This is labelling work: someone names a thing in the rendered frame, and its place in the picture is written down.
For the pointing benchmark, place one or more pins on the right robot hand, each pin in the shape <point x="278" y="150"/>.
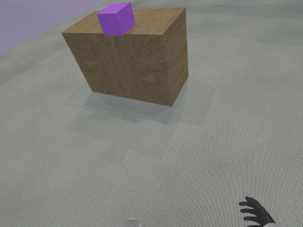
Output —
<point x="262" y="216"/>

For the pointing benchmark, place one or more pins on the pedestal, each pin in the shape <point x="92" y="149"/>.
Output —
<point x="148" y="63"/>

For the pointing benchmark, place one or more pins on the carton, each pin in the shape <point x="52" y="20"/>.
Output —
<point x="116" y="19"/>

